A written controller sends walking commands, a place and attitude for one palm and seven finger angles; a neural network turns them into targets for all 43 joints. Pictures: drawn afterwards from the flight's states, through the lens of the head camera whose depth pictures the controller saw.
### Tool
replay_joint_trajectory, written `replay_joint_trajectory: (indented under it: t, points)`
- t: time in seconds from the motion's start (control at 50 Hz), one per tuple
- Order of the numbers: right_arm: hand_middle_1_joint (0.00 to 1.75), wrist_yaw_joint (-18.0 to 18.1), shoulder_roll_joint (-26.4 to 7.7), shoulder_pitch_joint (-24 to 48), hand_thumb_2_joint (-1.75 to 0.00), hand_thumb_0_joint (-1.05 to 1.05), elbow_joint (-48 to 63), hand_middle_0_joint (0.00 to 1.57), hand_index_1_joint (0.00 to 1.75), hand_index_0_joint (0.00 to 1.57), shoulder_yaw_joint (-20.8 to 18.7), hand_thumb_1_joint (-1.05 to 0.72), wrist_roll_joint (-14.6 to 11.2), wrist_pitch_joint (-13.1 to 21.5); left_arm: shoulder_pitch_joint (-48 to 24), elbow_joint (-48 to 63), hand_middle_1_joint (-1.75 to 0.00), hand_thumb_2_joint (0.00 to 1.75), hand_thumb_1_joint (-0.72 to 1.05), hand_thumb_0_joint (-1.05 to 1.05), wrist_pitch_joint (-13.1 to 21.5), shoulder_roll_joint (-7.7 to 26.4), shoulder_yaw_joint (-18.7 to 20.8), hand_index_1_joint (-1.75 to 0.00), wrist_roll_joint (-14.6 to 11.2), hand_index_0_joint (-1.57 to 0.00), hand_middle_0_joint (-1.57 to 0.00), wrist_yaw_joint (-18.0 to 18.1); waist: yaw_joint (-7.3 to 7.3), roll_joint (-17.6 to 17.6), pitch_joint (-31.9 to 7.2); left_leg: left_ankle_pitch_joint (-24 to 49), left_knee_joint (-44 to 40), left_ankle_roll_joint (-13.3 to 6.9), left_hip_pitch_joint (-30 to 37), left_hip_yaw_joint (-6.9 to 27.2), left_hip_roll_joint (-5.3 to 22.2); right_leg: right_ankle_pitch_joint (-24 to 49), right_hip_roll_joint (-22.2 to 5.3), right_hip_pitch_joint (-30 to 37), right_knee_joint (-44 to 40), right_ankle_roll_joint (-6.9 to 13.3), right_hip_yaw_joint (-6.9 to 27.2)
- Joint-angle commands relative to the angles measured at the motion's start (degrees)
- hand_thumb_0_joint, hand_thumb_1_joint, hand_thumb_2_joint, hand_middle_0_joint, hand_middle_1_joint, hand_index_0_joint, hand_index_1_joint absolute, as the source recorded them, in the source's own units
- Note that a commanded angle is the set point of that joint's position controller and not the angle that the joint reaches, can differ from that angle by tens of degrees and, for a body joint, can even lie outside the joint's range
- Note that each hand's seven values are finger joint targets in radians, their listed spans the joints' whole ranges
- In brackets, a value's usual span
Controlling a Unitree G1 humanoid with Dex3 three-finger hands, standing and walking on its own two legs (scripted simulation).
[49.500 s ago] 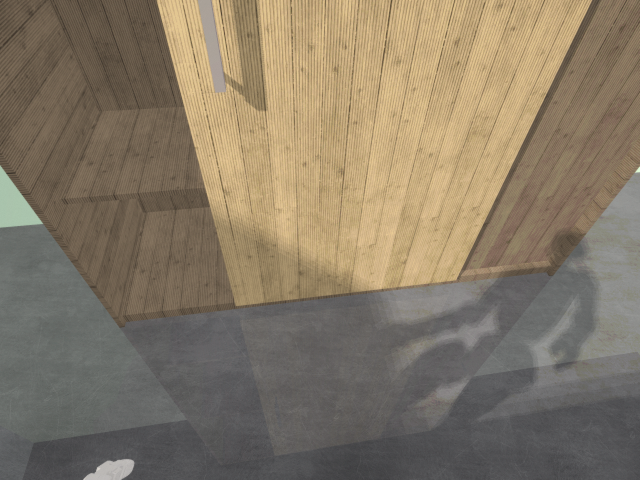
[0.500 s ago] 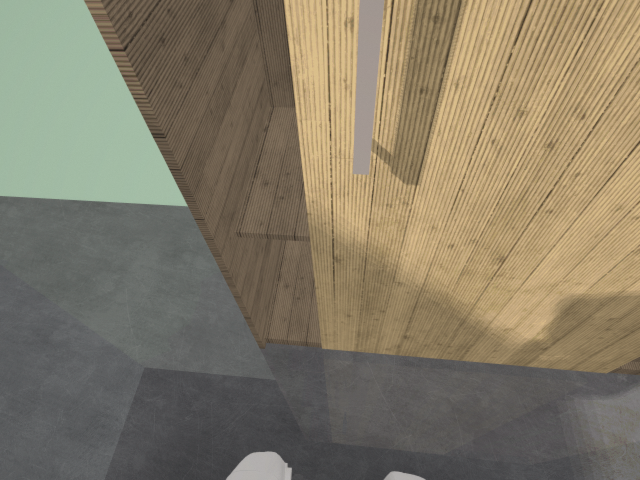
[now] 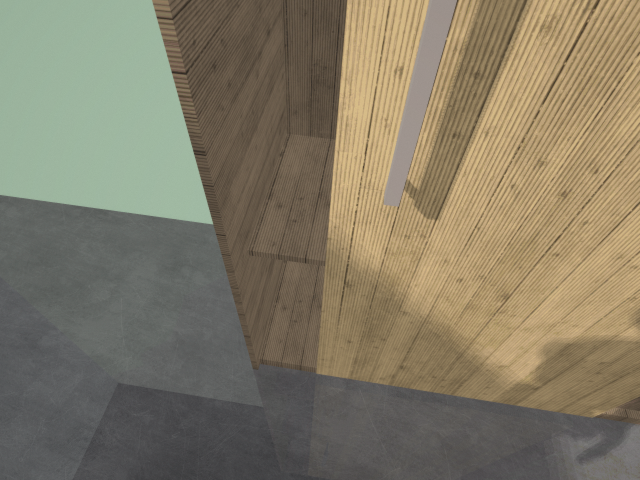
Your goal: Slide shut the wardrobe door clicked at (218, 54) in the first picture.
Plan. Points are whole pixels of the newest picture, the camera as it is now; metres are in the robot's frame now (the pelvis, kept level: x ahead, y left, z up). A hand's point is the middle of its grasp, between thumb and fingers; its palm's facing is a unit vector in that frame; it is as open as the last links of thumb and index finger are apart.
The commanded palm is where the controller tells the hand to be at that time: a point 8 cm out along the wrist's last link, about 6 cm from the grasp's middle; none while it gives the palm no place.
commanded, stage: come to a stop and stand still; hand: right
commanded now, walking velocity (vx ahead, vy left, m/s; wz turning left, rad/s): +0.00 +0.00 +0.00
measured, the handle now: (420, 75) +0.47 -0.05 +0.27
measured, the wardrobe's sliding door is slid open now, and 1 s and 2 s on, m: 0.18 0.18 0.18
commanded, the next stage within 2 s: look again from close up in 0.44 s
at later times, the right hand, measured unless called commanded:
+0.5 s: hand out of the picture +0.04 -0.19 -0.18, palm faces -0.01 +0.98 -0.22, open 7.4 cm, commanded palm none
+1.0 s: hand out of the picture +0.03 -0.21 -0.17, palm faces +0.00 +0.97 -0.24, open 7.4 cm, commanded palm none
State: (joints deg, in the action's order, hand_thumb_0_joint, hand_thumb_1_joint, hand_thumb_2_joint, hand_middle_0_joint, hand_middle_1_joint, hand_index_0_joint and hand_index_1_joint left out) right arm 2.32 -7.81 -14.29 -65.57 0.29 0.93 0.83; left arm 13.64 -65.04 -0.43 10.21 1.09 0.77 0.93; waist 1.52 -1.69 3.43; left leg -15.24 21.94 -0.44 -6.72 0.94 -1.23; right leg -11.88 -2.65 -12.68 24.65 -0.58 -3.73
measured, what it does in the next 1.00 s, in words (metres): stands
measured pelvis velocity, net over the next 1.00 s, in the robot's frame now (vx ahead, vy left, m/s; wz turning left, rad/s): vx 0.02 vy -0.01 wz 0.00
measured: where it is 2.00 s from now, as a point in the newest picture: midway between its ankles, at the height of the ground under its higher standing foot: outside the picture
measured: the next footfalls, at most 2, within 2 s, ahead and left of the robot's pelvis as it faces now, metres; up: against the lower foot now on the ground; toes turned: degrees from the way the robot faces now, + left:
none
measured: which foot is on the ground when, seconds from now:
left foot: down 0.00-1.00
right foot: down 0.00-1.00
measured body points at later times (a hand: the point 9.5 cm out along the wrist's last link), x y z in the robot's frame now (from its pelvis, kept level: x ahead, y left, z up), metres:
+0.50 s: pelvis +0.01 -0.01 -0.01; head +0.03 -0.01 +0.44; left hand +0.04 +0.22 -0.16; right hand +0.04 -0.24 -0.16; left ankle -0.04 +0.12 -0.74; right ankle +0.01 -0.12 -0.74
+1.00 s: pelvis +0.02 -0.01 +0.00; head +0.02 -0.01 +0.45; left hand +0.06 +0.24 -0.15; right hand +0.03 -0.26 -0.16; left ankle -0.04 +0.12 -0.74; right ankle +0.01 -0.12 -0.74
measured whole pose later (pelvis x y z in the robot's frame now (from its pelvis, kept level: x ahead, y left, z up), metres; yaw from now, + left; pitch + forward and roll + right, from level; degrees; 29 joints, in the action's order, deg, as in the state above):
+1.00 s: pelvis +0.02 -0.01 +0.00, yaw +0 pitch -1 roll -1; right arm 1.3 -12.8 -14.7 -63.4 0.6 0.9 0.7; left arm 10.7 -64.1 1.1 12.4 -0.2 0.7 0.8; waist -0.5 0.8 1.3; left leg -18.3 24.7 0.6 -5.7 1.6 1.0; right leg -13.5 -0.4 -10.3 24.5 0.5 -4.5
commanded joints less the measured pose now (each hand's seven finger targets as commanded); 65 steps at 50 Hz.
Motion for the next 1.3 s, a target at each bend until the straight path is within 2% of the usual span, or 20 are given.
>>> replay_joint_trajectory:
  t: [0.0,0.02,0.06,0.08,0.1,0.16,0.18,0.26,0.4,0.48,0.6,0.72,0.98,1.02,1.12,1.22,1.28]
  points:
    - [0.30,1.11,-9.18,-2.43,-0.90,0.00,5.70,0.20,0.30,0.20,-0.85,-0.90,-0.51,2.42,3.85,6.40,-0.30,0.90,0.90,0.00,1.65,3.90,-0.05,-0.30,0.59,-0.20,-0.20,-0.13,0.35,-3.14,-4.69,10.73,0.98,-3.22,-5.10,6.12,8.23,1.21,-1.75,1.54,2.79,1.08,3.12]
    - [0.30,0.86,-8.78,-2.93,-0.90,0.00,5.85,0.20,0.30,0.20,-0.69,-0.90,-0.45,2.36,4.15,6.52,-0.30,0.90,0.90,0.00,1.85,3.81,-0.22,-0.30,0.52,-0.20,-0.20,-0.10,-0.10,-2.16,-3.71,10.87,1.75,-3.10,-5.63,5.48,7.16,4.69,-2.09,0.96,2.84,1.34,3.76]
    - [0.30,0.67,-8.26,-3.81,-0.90,0.00,5.84,0.20,0.30,0.20,-0.45,-0.90,-0.37,2.07,4.59,7.11,-0.30,0.90,0.90,0.00,1.92,4.07,-0.37,-0.30,0.31,-0.20,-0.20,0.09,-0.54,1.19,-2.19,10.53,2.00,-2.83,-6.44,5.22,6.55,6.10,-2.44,0.39,2.75,1.62,3.94]
    - [0.30,0.62,-8.42,-3.67,-0.90,0.00,6.11,0.20,0.30,0.20,-0.51,-0.90,-0.42,1.92,5.79,6.87,-0.30,0.90,0.90,0.00,1.85,4.20,-0.41,-0.30,0.30,-0.20,-0.20,0.06,-0.48,4.51,-3.49,11.55,2.83,-2.39,-4.55,3.91,6.05,6.68,-2.73,0.43,2.53,2.30,4.30]
    - [0.30,0.59,-8.05,-3.79,-0.90,0.00,6.40,0.20,0.30,0.20,-0.43,-0.90,-0.43,1.72,5.55,6.89,-0.30,0.90,0.90,0.00,1.86,4.90,-0.37,-0.30,0.24,-0.20,-0.20,0.08,-0.71,5.58,-2.60,11.56,3.13,-2.12,-5.04,3.99,5.89,6.74,-2.62,0.08,2.58,2.40,4.18]
    - [0.30,0.48,-8.25,-3.82,-0.90,0.00,6.95,0.20,0.30,0.20,-0.34,-0.90,-0.45,1.23,5.30,6.48,-0.30,0.90,0.90,0.00,1.93,5.16,-0.43,-0.30,0.18,-0.20,-0.20,0.16,-0.99,3.97,-0.43,8.27,3.02,-1.93,-6.74,4.16,5.75,5.90,-2.68,-0.18,1.50,2.43,4.37]
    - [0.30,0.38,-8.34,-3.71,-0.90,0.00,6.92,0.20,0.30,0.20,-0.30,-0.90,-0.40,1.14,4.88,6.26,-0.30,0.90,0.90,0.00,1.88,4.87,-0.60,-0.30,0.24,-0.20,-0.20,0.18,-1.33,2.85,1.41,7.18,2.67,-1.94,-7.28,4.07,5.58,5.61,-2.60,-0.92,0.75,2.44,4.47]
    - [0.30,0.36,-8.83,-4.10,-0.90,0.00,7.12,0.20,0.30,0.20,-0.50,-0.90,-0.40,0.99,4.70,5.84,-0.30,0.90,0.90,0.00,2.18,5.49,-0.47,-0.30,0.16,-0.20,-0.20,0.32,-1.38,3.39,-0.73,8.13,2.99,-1.67,-6.63,4.15,5.53,7.79,-3.02,1.02,0.55,2.59,4.67]
    - [0.30,0.16,-9.89,-4.03,-0.90,0.00,6.47,0.20,0.30,0.20,-0.68,-0.90,-0.25,0.89,2.73,5.00,-0.30,0.90,0.90,0.00,2.42,6.58,-0.34,-0.30,0.05,-0.20,-0.20,0.50,-1.75,1.75,-1.18,10.16,2.44,-1.38,-5.99,4.19,5.78,10.38,-3.21,2.75,-0.49,2.70,4.46]
    - [0.30,0.05,-10.19,-4.15,-0.90,0.00,5.81,0.20,0.30,0.20,-0.74,-0.90,-0.18,1.03,1.91,4.61,-0.30,0.90,0.90,0.00,2.49,6.87,-0.30,-0.30,-0.06,-0.20,-0.20,0.63,-1.78,2.75,-2.30,12.50,1.87,-1.30,-4.97,4.04,6.13,11.63,-3.43,3.96,-0.68,2.71,4.31]
    - [0.30,-0.01,-11.18,-4.14,-0.90,0.00,5.11,0.20,0.30,0.20,-0.88,-0.90,-0.15,1.09,0.54,4.25,-0.30,0.90,0.90,0.00,2.57,8.20,-0.02,-0.30,-0.17,-0.20,-0.20,0.72,-1.72,1.92,-3.81,15.41,1.61,-1.24,-4.09,4.25,6.58,13.79,-3.64,5.80,-0.68,2.66,4.05]
    - [0.30,-0.13,-11.86,-3.67,-0.90,0.00,4.46,0.20,0.30,0.20,-0.94,-0.90,-0.11,0.95,-0.97,3.81,-0.30,0.90,0.90,0.00,2.50,8.99,0.04,-0.30,-0.24,-0.20,-0.20,0.68,-1.87,2.31,-2.50,14.56,0.52,-1.09,-4.20,4.24,6.88,12.28,-3.74,5.68,-1.87,2.69,4.37]
    - [0.30,-0.32,-13.41,-2.20,-0.90,0.00,4.11,0.20,0.30,0.20,-1.23,-0.90,-0.06,0.99,-1.80,3.29,-0.30,0.90,0.90,0.00,2.59,10.35,0.02,-0.30,-0.24,-0.20,-0.20,0.61,-2.02,3.01,-2.90,14.25,-0.80,-0.91,-2.81,3.79,7.23,12.79,-4.13,6.24,-3.59,2.73,4.82]
    - [0.30,-0.37,-13.74,-1.72,-0.90,0.00,4.22,0.20,0.30,0.20,-1.30,-0.90,-0.12,0.89,-2.12,3.20,-0.30,0.90,0.90,0.00,2.59,10.75,-0.05,-0.30,-0.19,-0.20,-0.20,0.56,-2.01,1.86,-2.52,13.09,-1.06,-0.93,-3.02,4.02,7.28,11.99,-4.07,5.88,-4.16,2.65,5.04]
    - [0.30,-0.49,-13.80,-1.42,-0.90,0.00,4.13,0.20,0.30,0.20,-1.23,-0.90,-0.11,0.87,-2.38,3.08,-0.30,0.90,0.90,0.00,2.49,10.88,-0.14,-0.30,-0.12,-0.20,-0.20,0.46,-2.02,2.47,-1.73,11.01,-2.07,-0.98,-3.76,4.37,7.36,9.69,-3.95,5.67,-5.05,2.54,5.38]
    - [0.30,-0.55,-14.34,-1.16,-0.90,0.00,4.32,0.20,0.30,0.20,-1.35,-0.90,-0.14,1.04,-2.15,2.92,-0.30,0.90,0.90,0.00,2.64,11.14,-0.11,-0.30,-0.15,-0.20,-0.20,0.40,-2.04,2.73,-3.12,12.80,-2.11,-0.96,-2.85,4.28,7.64,10.94,-4.06,6.28,-4.90,2.43,5.17]
    - [0.30,-0.58,-14.39,-1.01,-0.90,0.00,4.28,0.20,0.30,0.20,-1.38,-0.90,-0.08,1.07,-2.13,2.87,-0.30,0.90,0.90,0.00,2.59,11.01,-0.11,-0.30,-0.19,-0.20,-0.20,0.43,-2.06,2.88,-2.31,12.89,-2.43,-1.03,-2.95,4.30,7.53,10.68,-4.12,5.92,-5.01,2.41,5.10]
